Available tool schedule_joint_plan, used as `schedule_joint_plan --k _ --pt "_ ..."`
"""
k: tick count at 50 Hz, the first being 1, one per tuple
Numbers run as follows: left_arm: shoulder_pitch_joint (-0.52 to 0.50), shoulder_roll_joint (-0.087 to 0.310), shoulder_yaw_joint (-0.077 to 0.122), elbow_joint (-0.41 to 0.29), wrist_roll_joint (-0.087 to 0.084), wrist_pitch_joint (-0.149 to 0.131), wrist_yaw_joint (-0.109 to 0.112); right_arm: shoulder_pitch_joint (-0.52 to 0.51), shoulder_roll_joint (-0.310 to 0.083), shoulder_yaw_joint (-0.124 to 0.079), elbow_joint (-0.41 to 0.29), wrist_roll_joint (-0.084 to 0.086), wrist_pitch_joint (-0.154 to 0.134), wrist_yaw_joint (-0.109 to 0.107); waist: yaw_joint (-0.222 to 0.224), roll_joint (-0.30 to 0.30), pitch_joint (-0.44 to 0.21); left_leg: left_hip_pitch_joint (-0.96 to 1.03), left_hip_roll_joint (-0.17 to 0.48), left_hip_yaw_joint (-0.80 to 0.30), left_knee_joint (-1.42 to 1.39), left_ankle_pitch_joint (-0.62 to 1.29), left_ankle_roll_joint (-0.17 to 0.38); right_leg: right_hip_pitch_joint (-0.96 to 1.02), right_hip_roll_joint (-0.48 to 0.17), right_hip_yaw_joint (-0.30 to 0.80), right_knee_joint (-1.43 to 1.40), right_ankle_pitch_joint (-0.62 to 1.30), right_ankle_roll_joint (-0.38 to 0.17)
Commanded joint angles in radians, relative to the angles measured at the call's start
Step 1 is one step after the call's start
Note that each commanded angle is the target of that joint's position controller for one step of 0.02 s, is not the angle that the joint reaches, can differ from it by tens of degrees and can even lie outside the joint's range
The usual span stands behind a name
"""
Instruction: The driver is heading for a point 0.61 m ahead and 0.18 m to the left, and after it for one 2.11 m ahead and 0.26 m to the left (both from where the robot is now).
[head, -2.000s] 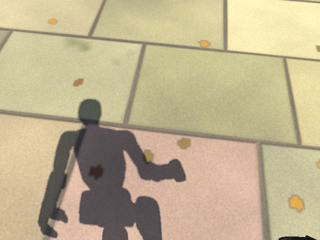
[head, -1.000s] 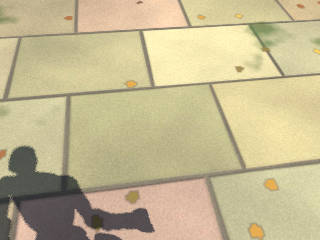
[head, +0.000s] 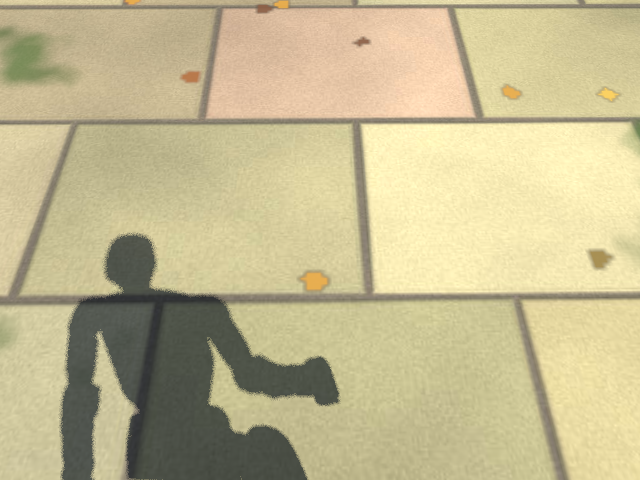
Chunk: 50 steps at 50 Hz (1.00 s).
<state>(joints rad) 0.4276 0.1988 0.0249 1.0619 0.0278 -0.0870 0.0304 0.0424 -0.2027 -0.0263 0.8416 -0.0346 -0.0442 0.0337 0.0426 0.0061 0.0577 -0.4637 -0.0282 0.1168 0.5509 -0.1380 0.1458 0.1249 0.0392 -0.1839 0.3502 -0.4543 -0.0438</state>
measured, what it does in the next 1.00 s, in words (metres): walks ahead, turning left: right foot, then left foot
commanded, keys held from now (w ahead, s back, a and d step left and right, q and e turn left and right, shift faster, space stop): w+q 0.78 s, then q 0.04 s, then e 0.18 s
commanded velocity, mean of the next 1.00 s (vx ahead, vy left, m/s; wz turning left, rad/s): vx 0.46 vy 0.00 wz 0.49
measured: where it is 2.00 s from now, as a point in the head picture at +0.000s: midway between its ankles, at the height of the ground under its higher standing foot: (290, 441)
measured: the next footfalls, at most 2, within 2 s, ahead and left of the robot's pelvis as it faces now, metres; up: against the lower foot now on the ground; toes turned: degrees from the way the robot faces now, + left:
right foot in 0.54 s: +0.49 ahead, -0.05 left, +0.00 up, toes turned +20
left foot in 1.00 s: +0.59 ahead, +0.25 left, +0.00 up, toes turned +32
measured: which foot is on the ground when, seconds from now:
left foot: down 0.00-0.54, up 0.56-0.98, down 1.00-1.00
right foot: down 0.00-0.02, up 0.04-0.52, down 0.54-1.00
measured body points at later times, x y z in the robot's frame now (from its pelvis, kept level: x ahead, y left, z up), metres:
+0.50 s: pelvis +0.28 +0.01 +0.01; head +0.31 +0.02 +0.46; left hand +0.45 +0.28 -0.08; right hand +0.30 -0.27 -0.12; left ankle +0.12 +0.06 -0.72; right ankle +0.45 -0.07 -0.70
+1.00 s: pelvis +0.50 +0.09 +0.01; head +0.53 +0.11 +0.46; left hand +0.34 +0.29 -0.13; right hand +0.79 +0.01 -0.09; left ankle +0.55 +0.23 -0.71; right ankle +0.46 -0.06 -0.72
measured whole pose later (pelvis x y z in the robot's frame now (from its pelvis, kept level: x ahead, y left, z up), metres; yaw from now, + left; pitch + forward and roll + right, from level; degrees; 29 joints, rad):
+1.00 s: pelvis +0.50 +0.09 +0.01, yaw +30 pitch +1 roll -2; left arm 0.41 0.22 0.03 0.93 0.00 -0.08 -0.01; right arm 0.03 -0.23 -0.02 0.75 -0.05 -0.03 0.04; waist 0.08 0.03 0.06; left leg -0.46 0.01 0.02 0.52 -0.02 0.06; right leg -0.01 -0.01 -0.17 0.36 -0.36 0.01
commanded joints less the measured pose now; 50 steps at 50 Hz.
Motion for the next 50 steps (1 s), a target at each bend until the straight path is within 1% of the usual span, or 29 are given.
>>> schedule_joint_plan --k 1,2,3,5,6,7,8,10,13,16,21,23,25,26,27,28,29,30,31,33,34,36,39,40,43,45,48,49,50 --pt "-0.006 0.149 0.024 -0.093 -0.021 -0.003 0.0 0.427 -0.24 -0.086 0.061 -0.025 -0.012 -0.023 -0.211 0.029 -0.263 0.589 0.163 -0.301 -0.085 -0.13 0.162 -0.365 -0.194 -0.016 0.761 0.816 -0.029" --pt "0.003 0.111 0.024 -0.143 -0.029 -0.015 -0.019 0.388 -0.299 -0.104 0.046 -0.003 0.001 -0.022 -0.147 0.232 -0.336 0.783 0.4 -0.851 -0.225 -0.026 0.315 -0.732 0.044 0.073 1.091 -0.054 0.012" --pt "-0.09 0.163 0.036 -0.162 -0.008 -0.023 -0.024 0.351 -0.276 -0.101 0.053 0.027 0.01 -0.02 -0.145 0.065 -0.261 0.741 0.36 -0.771 -0.247 -0.025 0.292 -0.845 -0.032 0.24 1.116 0.012 -0.005" --pt "-0.147 0.142 0.032 -0.183 -0.015 -0.04 -0.028 0.253 -0.175 -0.077 0.044 0.024 0.008 -0.024 -0.079 -0.048 -0.065 0.476 0.292 -0.555 -0.297 0.113 0.205 -0.811 -0.112 0.234 0.953 0.142 -0.002" --pt "-0.164 0.133 0.033 -0.192 0.002 -0.022 -0.027 0.22 -0.139 -0.066 0.042 0.03 0.004 -0.027 -0.045 -0.073 -0.031 0.384 0.22 -0.474 -0.316 0.162 0.147 -0.753 -0.132 0.235 0.891 0.161 0.008" --pt "-0.119 0.114 0.028 -0.193 0.013 -0.001 -0.03 0.215 -0.148 -0.064 0.039 0.031 -0.003 -0.031 -0.018 -0.012 -0.047 0.336 0.216 -0.441 -0.323 0.236 0.161 -0.698 -0.135 0.232 0.849 0.156 0.027" --pt "-0.125 0.113 0.028 -0.198 0.022 0.015 -0.031 0.236 -0.143 -0.063 0.046 0.036 -0.014 -0.03 -0.014 -0.011 -0.04 0.312 0.195 -0.42 -0.321 0.317 0.158 -0.684 -0.139 0.226 0.823 0.147 0.043" --pt "-0.161 0.102 0.026 -0.221 0.024 0.036 -0.036 0.26 -0.177 -0.071 0.051 0.035 -0.025 -0.031 -0.012 -0.006 -0.04 0.28 0.161 -0.386 -0.34 0.295 0.155 -0.694 -0.137 0.203 0.74 0.178 0.073" --pt "-0.311 0.109 0.025 -0.285 0.02 0.043 -0.043 0.326 -0.193 -0.074 0.055 0.035 -0.022 -0.033 -0.055 0.019 -0.01 0.292 0.131 -0.384 -0.354 0.287 0.12 -0.764 -0.134 0.182 0.58 0.304 0.1" --pt "-0.416 0.107 0.019 -0.327 0.013 0.043 -0.049 0.384 -0.194 -0.076 0.054 0.034 -0.014 -0.033 -0.1 0.045 -0.018 0.357 0.117 -0.399 -0.331 0.297 0.083 -0.787 -0.113 0.184 0.45 0.409 0.1" --pt "-0.547 0.119 0.008 -0.393 0.002 0.03 -0.053 0.448 -0.204 -0.078 0.048 0.019 -0.007 -0.044 -0.146 0.064 -0.015 0.474 0.141 -0.458 -0.259 0.383 0.075 -0.787 -0.068 0.192 0.299 0.417 0.08" --pt "-0.524 0.139 0.01 -0.402 -0.002 0.021 -0.052 0.424 -0.219 -0.083 0.034 0.014 -0.008 -0.052 -0.119 0.076 -0.018 0.475 0.155 -0.488 -0.219 0.41 0.052 -0.701 -0.054 0.21 0.224 0.382 0.061" --pt "-0.374 0.178 0.024 -0.364 -0.006 0.01 -0.041 0.357 -0.243 -0.089 0.01 0.013 -0.013 -0.051 -0.043 0.081 -0.068 0.403 0.132 -0.487 -0.107 0.538 0.01 -0.451 -0.01 0.2 0.156 0.308 0.029" --pt "-0.239 0.206 0.037 -0.329 -0.002 -0.003 -0.029 0.337 -0.245 -0.089 0.006 0.021 -0.021 -0.041 0.027 0.033 -0.139 0.353 0.077 -0.448 0.061 0.547 -0.013 -0.258 -0.022 0.206 0.09 0.335 0.002" --pt "-0.085 0.274 0.055 -0.319 0.019 -0.012 -0.011 0.342 -0.19 -0.074 -0.022 0.034 -0.031 -0.031 0.082 -0.058 -0.28 0.233 0.016 -0.386 0.314 0.327 -0.036 -0.023 -0.215 0.391 0.064 0.163 -0.046" --pt "-0.071 0.356 0.072 -0.33 0.039 0.001 -0.005 0.456 -0.09 -0.054 -0.052 0.068 -0.027 -0.033 0.018 -0.281 -0.387 -0.069 -0.136 -0.259 0.583 -0.395 -0.066 0.2 -0.488 0.825 -0.02 0.095 -0.152" --pt "-0.116 0.298 0.07 -0.331 0.02 0.017 -0.011 0.467 -0.181 -0.063 -0.031 0.032 -0.012 -0.043 -0.013 -0.201 -0.335 -0.164 -0.055 -0.243 0.698 -0.396 -0.056 0.111 -0.49 0.946 -0.053 -0.015 -0.181" --pt "-0.182 0.201 0.049 -0.347 0.01 0.02 -0.014 0.401 -0.194 -0.067 -0.024 0.017 -0.004 -0.038 -0.021 -0.076 -0.188 -0.173 -0.006 -0.235 0.709 -0.294 -0.06 -0.031 -0.441 0.786 -0.073 -0.018 -0.159" --pt "-0.22 0.151 0.036 -0.343 0.009 0.018 -0.018 0.349 -0.176 -0.064 -0.032 0.014 -0.001 -0.029 -0.028 -0.028 -0.104 -0.156 0.026 -0.221 0.669 -0.228 -0.069 -0.14 -0.383 0.632 -0.099 0.095 -0.136" --pt "-0.205 0.132 0.028 -0.318 0.006 0.008 -0.016 0.32 -0.156 -0.063 -0.04 -0.003 0.019 -0.008 -0.046 -0.089 -0.048 -0.112 0.064 -0.204 0.619 -0.186 -0.082 -0.24 -0.295 0.431 -0.141 0.276 -0.085" --pt "-0.187 0.147 0.032 -0.306 0.001 -0.003 -0.019 0.334 -0.146 -0.062 -0.046 -0.003 0.03 0.0 -0.057 -0.133 -0.063 -0.099 0.064 -0.192 0.618 -0.178 -0.089 -0.248 -0.304 0.395 -0.141 0.355 -0.095" --pt "-0.157 0.148 0.037 -0.289 -0.011 -0.022 -0.027 0.287 -0.136 -0.058 -0.068 -0.002 0.043 0.01 -0.059 -0.116 -0.057 -0.138 0.077 -0.187 0.609 -0.149 -0.097 -0.243 -0.309 0.33 -0.163 0.451 -0.111" --pt "-0.13 0.156 0.043 -0.272 -0.01 -0.026 -0.028 0.179 -0.128 -0.051 -0.11 -0.005 0.048 0.025 -0.048 -0.094 -0.031 -0.23 0.099 -0.173 0.549 -0.059 -0.113 -0.218 -0.308 0.236 -0.2 0.482 -0.119" --pt "-0.125 0.154 0.043 -0.266 -0.01 -0.025 -0.027 0.146 -0.122 -0.048 -0.123 -0.003 0.047 0.027 -0.047 -0.089 -0.013 -0.238 0.097 -0.16 0.5 -0.033 -0.121 -0.22 -0.301 0.194 -0.194 0.576 -0.118" --pt "-0.108 0.148 0.038 -0.245 -0.011 -0.021 -0.031 0.076 -0.07 -0.022 -0.146 0.0 0.033 0.03 -0.04 -0.096 -0.009 -0.097 0.063 -0.104 0.247 0.067 -0.122 -0.276 -0.244 0.069 -0.142 0.831 -0.097" --pt "-0.072 0.164 0.038 -0.22 -0.014 -0.018 -0.035 0.046 -0.059 -0.011 -0.143 -0.001 0.027 0.027 -0.022 -0.118 -0.028 0.002 0.027 -0.066 0.124 0.094 -0.115 -0.265 -0.237 0.06 -0.113 0.915 -0.087" --pt "-0.046 0.188 0.04 -0.182 -0.024 -0.002 -0.035 0.079 -0.09 -0.012 -0.117 -0.012 0.014 0.005 -0.038 -0.137 -0.054 0.089 0.011 -0.064 0.002 0.069 -0.082 -0.177 -0.25 0.119 -0.016 0.994 -0.076" --pt "-0.05 0.193 0.041 -0.175 -0.028 0.005 -0.032 0.142 -0.104 -0.015 -0.089 -0.02 0.003 -0.003 -0.07 -0.119 -0.077 0.17 0.002 -0.071 -0.082 0.108 -0.067 -0.164 -0.234 0.128 0.067 0.99 -0.061" --pt "-0.037 0.184 0.038 -0.168 -0.035 0.01 -0.031 0.228 -0.127 -0.019 -0.052 -0.035 -0.015 -0.011 -0.108 -0.062 -0.126 0.318 0.022 -0.075 -0.178 0.266 -0.056 -0.2 -0.195 0.113 0.193 0.908 -0.036"
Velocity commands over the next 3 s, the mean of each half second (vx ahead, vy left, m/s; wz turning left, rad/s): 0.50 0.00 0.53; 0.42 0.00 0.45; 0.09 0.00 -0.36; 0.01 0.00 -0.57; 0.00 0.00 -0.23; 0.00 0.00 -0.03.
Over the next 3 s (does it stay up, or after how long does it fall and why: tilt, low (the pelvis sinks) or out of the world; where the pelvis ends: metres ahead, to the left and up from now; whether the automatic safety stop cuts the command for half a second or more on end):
stays up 0.50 0.09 0.03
